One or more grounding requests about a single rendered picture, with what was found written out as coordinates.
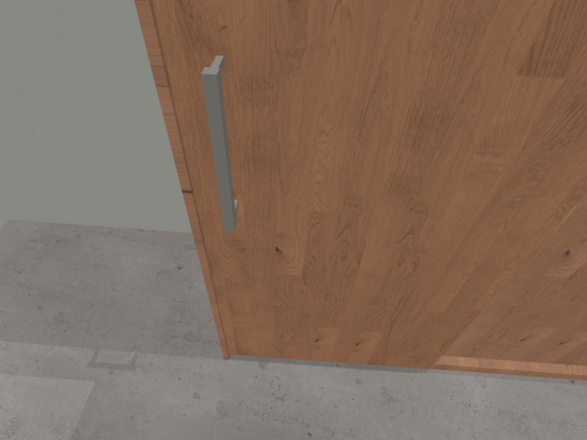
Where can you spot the handle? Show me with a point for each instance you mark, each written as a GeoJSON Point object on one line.
{"type": "Point", "coordinates": [211, 77]}

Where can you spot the wardrobe door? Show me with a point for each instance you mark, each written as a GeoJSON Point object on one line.
{"type": "Point", "coordinates": [395, 162]}
{"type": "Point", "coordinates": [540, 314]}

